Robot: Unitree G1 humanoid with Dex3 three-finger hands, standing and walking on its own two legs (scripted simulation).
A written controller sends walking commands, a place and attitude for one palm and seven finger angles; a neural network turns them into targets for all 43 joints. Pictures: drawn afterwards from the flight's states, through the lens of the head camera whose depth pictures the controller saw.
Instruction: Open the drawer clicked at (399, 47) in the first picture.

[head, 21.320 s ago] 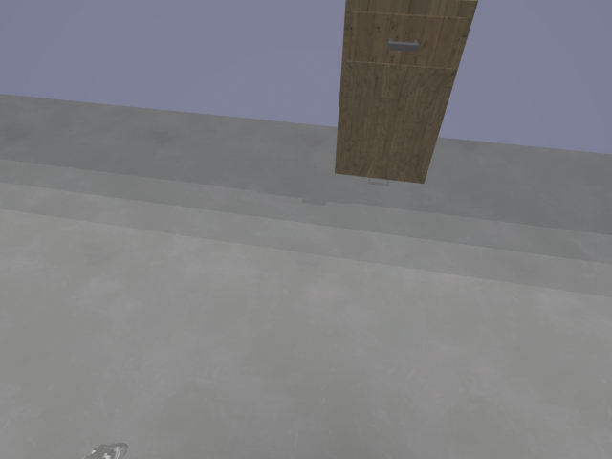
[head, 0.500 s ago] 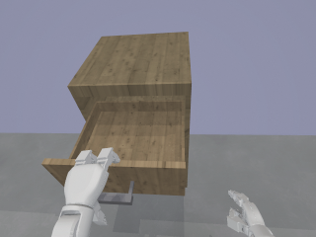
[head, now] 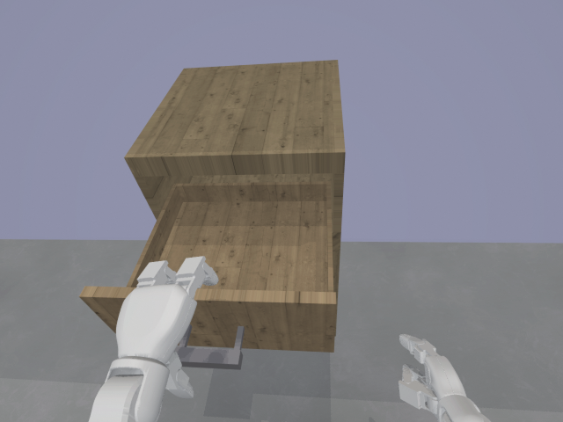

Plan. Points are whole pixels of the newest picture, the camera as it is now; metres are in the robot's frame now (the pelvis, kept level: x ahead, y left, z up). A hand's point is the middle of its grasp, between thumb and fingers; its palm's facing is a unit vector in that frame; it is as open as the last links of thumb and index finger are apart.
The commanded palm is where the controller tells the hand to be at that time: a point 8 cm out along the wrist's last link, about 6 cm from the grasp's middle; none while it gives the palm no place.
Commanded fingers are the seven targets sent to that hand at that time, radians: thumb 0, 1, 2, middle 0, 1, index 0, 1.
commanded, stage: draw the hand back to the body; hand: left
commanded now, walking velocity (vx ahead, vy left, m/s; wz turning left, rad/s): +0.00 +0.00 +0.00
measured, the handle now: (210, 344) +0.25 +0.18 -0.08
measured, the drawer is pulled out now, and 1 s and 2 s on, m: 0.30 0.30 0.30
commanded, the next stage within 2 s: step back with the hand held close in 1.54 s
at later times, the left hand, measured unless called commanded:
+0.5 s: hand (129, 334) +0.19 +0.22 +0.09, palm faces +0.09 -0.14 -0.99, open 13.8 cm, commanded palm +0.16 +0.22 +0.15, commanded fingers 0.00 -0.50 0.30 -0.30 -1.20 -0.30 -1.20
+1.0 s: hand (104, 305) +0.19 +0.23 +0.15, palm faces +0.35 -0.86 -0.38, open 11.6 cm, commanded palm +0.14 +0.27 +0.17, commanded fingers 0.00 0.34 0.66 -0.24 -0.66 -0.24 -0.66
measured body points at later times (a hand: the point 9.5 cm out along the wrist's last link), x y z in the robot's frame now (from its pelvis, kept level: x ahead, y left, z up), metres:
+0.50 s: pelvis +0.00 +0.00 +0.00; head +0.00 -0.04 +0.45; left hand +0.18 +0.23 +0.14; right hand +0.24 -0.19 -0.09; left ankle -0.01 +0.12 -0.73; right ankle -0.01 -0.10 -0.73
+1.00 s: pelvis +0.02 +0.01 +0.01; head +0.02 -0.01 +0.46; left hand +0.17 +0.27 +0.17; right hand +0.21 -0.20 -0.08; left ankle -0.01 +0.12 -0.73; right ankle -0.01 -0.10 -0.73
